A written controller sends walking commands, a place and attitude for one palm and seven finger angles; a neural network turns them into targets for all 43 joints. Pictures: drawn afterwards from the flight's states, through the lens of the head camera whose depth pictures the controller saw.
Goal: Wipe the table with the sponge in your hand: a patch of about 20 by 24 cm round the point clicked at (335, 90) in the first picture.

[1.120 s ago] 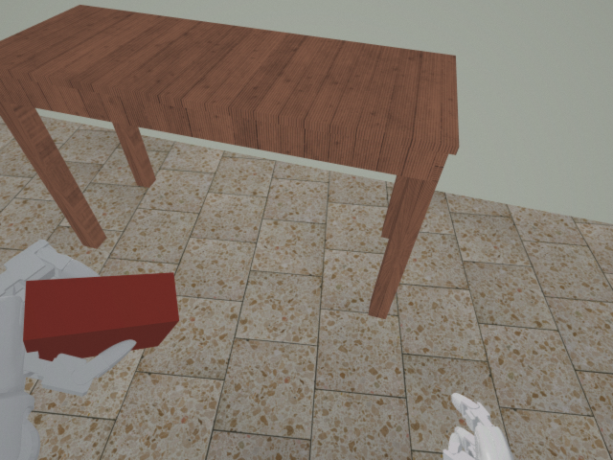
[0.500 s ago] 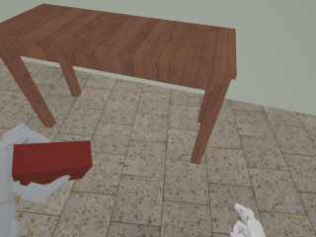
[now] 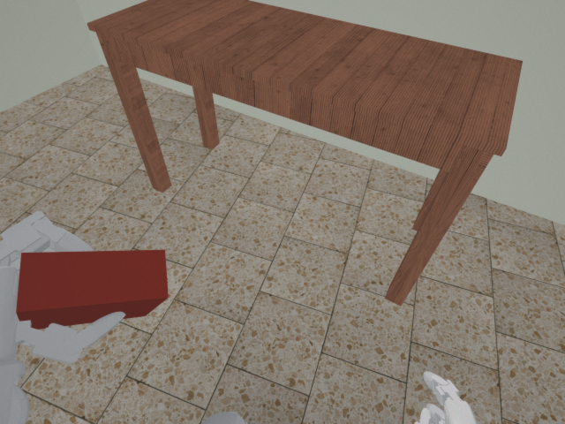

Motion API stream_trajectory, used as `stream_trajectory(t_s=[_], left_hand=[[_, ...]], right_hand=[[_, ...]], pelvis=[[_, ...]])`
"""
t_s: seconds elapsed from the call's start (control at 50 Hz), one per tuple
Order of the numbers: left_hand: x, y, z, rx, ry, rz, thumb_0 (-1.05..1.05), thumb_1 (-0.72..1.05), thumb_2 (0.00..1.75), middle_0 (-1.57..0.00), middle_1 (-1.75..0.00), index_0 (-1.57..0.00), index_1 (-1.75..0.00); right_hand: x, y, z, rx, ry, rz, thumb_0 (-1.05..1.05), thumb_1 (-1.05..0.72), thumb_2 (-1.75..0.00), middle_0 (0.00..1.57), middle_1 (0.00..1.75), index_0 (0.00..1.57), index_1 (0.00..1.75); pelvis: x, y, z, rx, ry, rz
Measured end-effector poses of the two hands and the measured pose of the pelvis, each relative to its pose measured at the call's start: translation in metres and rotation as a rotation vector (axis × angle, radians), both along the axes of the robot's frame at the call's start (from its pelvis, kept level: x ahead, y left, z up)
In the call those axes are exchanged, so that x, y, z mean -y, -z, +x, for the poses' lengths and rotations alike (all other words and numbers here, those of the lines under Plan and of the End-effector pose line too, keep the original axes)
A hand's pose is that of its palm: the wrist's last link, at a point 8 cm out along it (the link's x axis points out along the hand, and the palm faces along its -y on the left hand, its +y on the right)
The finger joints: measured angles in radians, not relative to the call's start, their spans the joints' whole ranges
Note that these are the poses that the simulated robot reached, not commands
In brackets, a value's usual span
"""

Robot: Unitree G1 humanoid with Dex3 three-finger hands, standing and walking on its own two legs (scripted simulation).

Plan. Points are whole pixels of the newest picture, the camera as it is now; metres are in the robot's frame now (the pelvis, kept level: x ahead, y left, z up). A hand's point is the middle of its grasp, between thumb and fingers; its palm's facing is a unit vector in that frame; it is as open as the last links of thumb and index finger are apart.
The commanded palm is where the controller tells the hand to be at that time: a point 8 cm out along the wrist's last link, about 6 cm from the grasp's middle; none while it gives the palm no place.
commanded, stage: walk to a spot facing it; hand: left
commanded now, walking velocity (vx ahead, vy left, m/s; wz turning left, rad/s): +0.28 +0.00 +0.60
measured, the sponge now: (115, 288) +0.22 +0.20 +0.15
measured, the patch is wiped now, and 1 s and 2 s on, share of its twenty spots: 0.00 0.00 0.00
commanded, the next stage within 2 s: none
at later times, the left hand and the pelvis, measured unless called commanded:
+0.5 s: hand out of the picture +0.12 +0.24 +0.17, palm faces +0.66 -0.61 -0.43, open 9.5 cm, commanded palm +0.06 +0.27 +0.19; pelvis +0.01 -0.05 +0.00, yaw +21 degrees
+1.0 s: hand out of the picture +0.15 +0.30 +0.17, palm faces +0.78 -0.46 -0.42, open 9.5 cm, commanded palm +0.07 +0.30 +0.19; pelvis +0.09 -0.02 -0.01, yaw +34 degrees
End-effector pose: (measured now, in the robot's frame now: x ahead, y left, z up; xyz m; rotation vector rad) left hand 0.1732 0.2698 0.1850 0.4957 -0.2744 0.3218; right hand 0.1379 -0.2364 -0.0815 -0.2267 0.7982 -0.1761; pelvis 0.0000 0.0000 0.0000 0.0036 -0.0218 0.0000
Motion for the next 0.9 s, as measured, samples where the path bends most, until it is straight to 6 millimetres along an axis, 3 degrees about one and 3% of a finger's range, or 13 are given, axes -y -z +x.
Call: stream_trajectory(t_s=[0.1,0.18,0.26,0.36,0.48,0.58,0.7,0.82,0.9], left_hand=[[-0.028,0.001,-0.03,0.068,-0.097,-0.012,-0.01,-0.43,0.99,-0.81,-1.35,-0.81,-1.35],[-0.042,0.0,-0.05,0.085,-0.168,0.011,-0.01,-0.43,0.99,-0.81,-1.35,-0.81,-1.35],[-0.04,-0.006,-0.07,0.064,-0.231,0.008,-0.01,-0.43,0.99,-0.81,-1.35,-0.81,-1.35],[-0.023,-0.011,-0.09,0.031,-0.308,0.011,-0.01,-0.43,0.99,-0.81,-1.35,-0.81,-1.35],[0.002,-0.005,-0.099,-0.002,-0.401,0.017,-0.01,-0.43,0.99,-0.81,-1.35,-0.81,-1.35],[0.011,-0.009,-0.106,-0.075,-0.46,0.011,-0.01,-0.43,0.99,-0.81,-1.35,-0.81,-1.35],[0.001,-0.017,-0.11,-0.092,-0.551,0.034,-0.01,-0.43,1.0,-0.81,-1.35,-0.81,-1.35],[-0.017,-0.018,-0.11,0.0,-0.622,0.021,-0.01,-0.43,1.0,-0.81,-1.35,-0.81,-1.35],[-0.034,-0.009,-0.098,0.098,-0.606,0.051,-0.01,-0.43,1.0,-0.81,-1.35,-0.81,-1.35]], right_hand=[[-0.006,-0.008,0.02,0.051,-0.084,-0.078,0.01,-0.9,-0.89,0.2,0.3,0.2,0.3],[-0.024,-0.011,0.031,0.086,-0.133,-0.043,0.01,-0.91,-0.89,0.2,0.3,0.2,0.3],[-0.044,-0.012,0.037,0.071,-0.206,0.028,0.01,-0.91,-0.89,0.2,0.3,0.2,0.3],[-0.057,-0.003,0.049,0.049,-0.304,0.094,0.01,-0.9,-0.89,0.2,0.3,0.21,0.3],[-0.048,0.021,0.079,-0.012,-0.435,0.102,0.01,-0.9,-0.89,0.2,0.3,0.21,0.3],[-0.03,0.01,0.106,-0.044,-0.452,0.052,0.01,-0.9,-0.89,0.2,0.3,0.21,0.3],[-0.024,-0.004,0.146,-0.027,-0.492,-0.014,0.01,-0.91,-0.89,0.2,0.3,0.2,0.3],[-0.053,-0.012,0.183,0.002,-0.557,-0.05,0.01,-0.91,-0.9,0.2,0.3,0.2,0.3],[-0.087,-0.005,0.207,0.092,-0.568,-0.021,0.01,-0.91,-0.9,0.2,0.3,0.2,0.3]], pelvis=[[-0.009,0.009,-0.004,-0.002,-0.085,0.011],[-0.009,0.008,-0.011,0.008,-0.137,0.005],[0.0,-0.001,-0.01,0.003,-0.196,-0.021],[0.018,-0.005,-0.002,-0.002,-0.25,-0.026],[0.046,0.003,0.006,0.002,-0.352,0.01],[0.052,-0.012,0.022,-0.007,-0.416,0.05],[0.05,-0.019,0.039,-0.032,-0.488,0.068],[0.034,-0.012,0.06,-0.045,-0.531,0.06],[0.02,0.012,0.069,-0.018,-0.538,0.046]])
